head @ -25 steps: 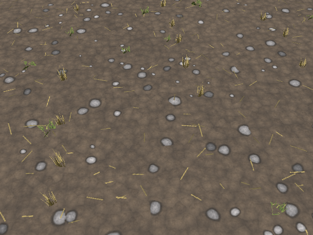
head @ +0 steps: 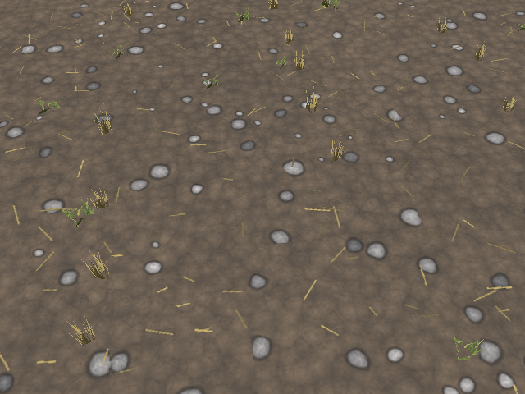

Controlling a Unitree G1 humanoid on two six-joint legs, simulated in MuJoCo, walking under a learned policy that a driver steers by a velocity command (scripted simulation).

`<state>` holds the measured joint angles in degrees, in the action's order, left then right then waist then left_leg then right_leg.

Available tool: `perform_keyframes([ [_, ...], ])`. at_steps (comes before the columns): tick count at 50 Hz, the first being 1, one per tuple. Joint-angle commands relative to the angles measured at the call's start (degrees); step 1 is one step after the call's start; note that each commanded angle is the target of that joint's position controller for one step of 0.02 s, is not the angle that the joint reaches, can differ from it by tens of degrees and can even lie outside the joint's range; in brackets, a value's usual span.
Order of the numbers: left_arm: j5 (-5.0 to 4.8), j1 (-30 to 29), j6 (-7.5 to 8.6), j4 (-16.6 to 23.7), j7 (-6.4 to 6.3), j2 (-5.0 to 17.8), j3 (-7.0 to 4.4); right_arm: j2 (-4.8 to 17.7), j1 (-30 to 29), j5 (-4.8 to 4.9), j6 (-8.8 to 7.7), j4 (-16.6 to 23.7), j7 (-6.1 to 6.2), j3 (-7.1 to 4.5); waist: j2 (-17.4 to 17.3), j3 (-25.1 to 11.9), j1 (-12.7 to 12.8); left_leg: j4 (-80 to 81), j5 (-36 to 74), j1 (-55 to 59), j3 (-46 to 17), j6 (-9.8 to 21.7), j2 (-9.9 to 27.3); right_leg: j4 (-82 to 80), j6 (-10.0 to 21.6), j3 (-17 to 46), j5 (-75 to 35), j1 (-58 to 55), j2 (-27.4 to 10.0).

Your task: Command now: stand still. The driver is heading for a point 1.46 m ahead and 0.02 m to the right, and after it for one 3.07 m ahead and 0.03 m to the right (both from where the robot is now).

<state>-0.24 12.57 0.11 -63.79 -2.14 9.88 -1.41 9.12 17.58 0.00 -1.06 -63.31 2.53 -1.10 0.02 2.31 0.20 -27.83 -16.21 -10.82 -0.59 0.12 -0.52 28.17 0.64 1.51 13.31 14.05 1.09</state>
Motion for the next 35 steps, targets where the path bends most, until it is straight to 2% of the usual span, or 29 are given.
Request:
perform_keyframes([
  [1, -0.02, 2.48, 0.3, 1.13, -0.16, 5.09, -0.72, 4.69, 4.53, 0.02, -0.24, 0.67, 0.11, -0.69, -0.18, 0.87, 0.0, 5.45, 5.05, -3.77, -1.03, 1.32, 1.52, -4.55, 1.88, 1.67, -5.34, -1.79, -2.05],
  [20, -0.09, 3.78, 0.33, 1.09, -0.28, 4.87, -0.56, 4.34, 5.79, 0.11, -0.35, 1.05, 0.02, -0.65, -0.21, 1.05, -0.03, 5.17, 5.95, -3.77, -1.02, 1.47, 1.42, -3.9, 1.69, 1.42, -6.38, -1.89, -2.0],
  [21, -0.28, 5.73, 0.23, 0.12, -0.35, 4.66, -0.62, 4.25, 7.94, 0.35, -0.19, 0.06, 0.13, -0.77, -0.42, -1.82, -0.15, 4.92, -7.05, -2.75, 0.08, 2.34, 0.2, -3.05, 2.25, -0.22, 7.32, -2.66, -0.36],
  [22, -1.04, 6.69, 0.27, 0.09, -0.36, 6.15, -1.27, 6.14, 8.24, 1.02, -0.11, 0.4, 0.24, -1.46, -0.98, 0.39, -0.14, 4.55, -23.29, -5.07, -1.12, 4.11, 0.31, -1.83, 3.4, -0.37, 24.45, 0.66, 0.4],
  [23, -1.45, 5.88, 0.93, 1.07, -0.2, 7.14, -1.6, 7.26, 9.04, 1.54, -0.6, 1.07, 0.2, -1.82, -1.12, 4.41, -0.72, 5.8, -33.86, -7.98, -5.02, 6.34, 2.89, -1.46, 4.69, 2.15, 33.69, 5.99, -1.35],
  [24, -1.97, 2.82, 2.27, 3.18, 0.09, 6.45, -1.41, 7.81, 10.37, 2.01, -1.74, 1.63, 0.1, -1.98, -2.35, 7.23, -2.07, 8.64, -35.94, -7.03, -10.42, 8.61, 6.73, -0.16, 5.07, 3.6, 32.4, 11.25, -2.93],
  [25, -2.33, -2.48, 3.83, 5.83, 0.51, 4.87, -0.98, 9.0, 11.92, 2.19, -3.02, 1.9, -0.09, -2.43, -4.97, 8.34, -3.96, 13.73, -32.61, -1.84, -16.71, 10.86, 11.39, 3.36, 3.85, 1.39, 21.91, 17.08, -2.77],
  [26, -2.41, -5.93, 5.09, 7.49, 1.15, 2.87, -0.59, 11.83, 12.6, 2.05, -3.85, 1.6, -0.34, -3.55, -10.42, 7.98, -4.46, 19.41, -30.74, 3.1, -25.49, 13.6, 17.99, 10.32, 2.82, -3.28, 9.21, 21.31, -1.68],
  [27, -2.0, -7.62, 5.86, 8.39, 1.71, 3.74, -0.79, 12.12, 11.96, 1.6, -4.31, 2.14, -0.46, -3.95, -11.1, 7.41, -4.52, 21.82, -28.87, 2.69, -31.43, 15.6, 22.41, 17.91, 3.54, -1.62, 7.06, 22.93, -3.66],
  [28, -2.01, -8.07, 6.4, 9.44, 2.08, 4.7, -1.07, 10.51, 10.32, 0.9, -4.96, 3.63, -0.71, -3.53, -8.87, 6.57, -3.67, 22.26, -26.57, 3.28, -32.18, 15.49, 23.17, 23.9, 4.25, 0.29, 9.49, 25.5, -5.14],
  [29, -2.39, -6.44, 6.77, 9.66, 2.23, 4.7, -1.1, 9.7, 7.75, 0.97, -5.37, 5.25, -1.07, -3.25, -7.94, 5.49, -1.99, 21.9, -24.16, 4.22, -29.57, 14.08, 21.99, 24.7, 4.81, 0.98, 10.13, 26.52, -6.28],
  [31, -2.54, -5.05, 7.52, 9.68, 2.3, 5.48, -1.29, 10.57, 4.22, 2.41, -5.22, 7.4, -1.29, -3.41, -8.02, 4.08, -0.4, 21.7, -17.41, 1.4, -19.35, 10.08, 17.18, 12.77, 4.84, -1.5, 9.24, 18.21, -6.04],
  [33, -1.96, -0.83, 7.82, 7.45, 2.64, 4.51, -1.47, 12.49, 2.98, 2.73, -4.49, 8.36, -1.38, -3.84, -8.14, 2.98, 1.91, 17.71, -15.73, -7.03, -10.43, 8.86, 11.65, 4.05, 2.99, -8.26, 4.11, 2.7, -1.24],
  [35, -2.19, 8.05, 7.25, 4.0, 2.28, 5.76, -2.61, 12.62, 2.76, 2.5, -4.44, 9.63, -1.42, -3.75, -5.49, 0.76, 5.54, 10.19, -12.95, -15.86, -7.35, 8.86, 9.11, 2.0, 1.93, -11.24, 0.61, -12.77, 2.18],
])
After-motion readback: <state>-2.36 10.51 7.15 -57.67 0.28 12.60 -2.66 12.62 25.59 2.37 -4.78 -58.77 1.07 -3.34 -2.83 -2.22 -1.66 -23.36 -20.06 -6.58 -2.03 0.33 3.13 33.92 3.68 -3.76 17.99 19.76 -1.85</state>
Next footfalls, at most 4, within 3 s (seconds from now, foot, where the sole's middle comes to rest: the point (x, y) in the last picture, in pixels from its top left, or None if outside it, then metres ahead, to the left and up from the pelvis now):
0.74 right None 0.12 -0.17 -0.77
1.18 left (244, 349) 0.62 0.08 -0.77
1.68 right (321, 211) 1.09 -0.15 -0.77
2.20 left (256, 112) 1.58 0.06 -0.77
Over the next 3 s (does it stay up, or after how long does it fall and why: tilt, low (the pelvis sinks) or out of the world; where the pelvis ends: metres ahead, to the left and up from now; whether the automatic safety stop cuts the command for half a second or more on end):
stays up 2.09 -0.06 0.00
